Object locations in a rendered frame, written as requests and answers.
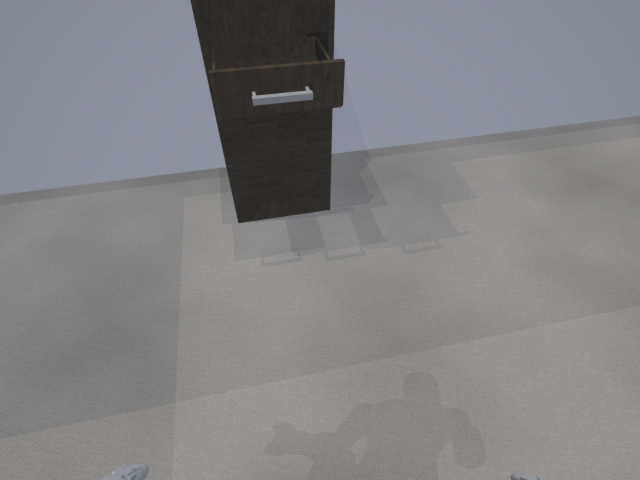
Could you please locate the cabinet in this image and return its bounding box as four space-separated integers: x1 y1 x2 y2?
191 0 335 223

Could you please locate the drawer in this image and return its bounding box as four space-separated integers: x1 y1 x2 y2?
209 36 345 120

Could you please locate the handle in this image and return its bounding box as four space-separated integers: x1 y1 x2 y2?
252 86 313 106

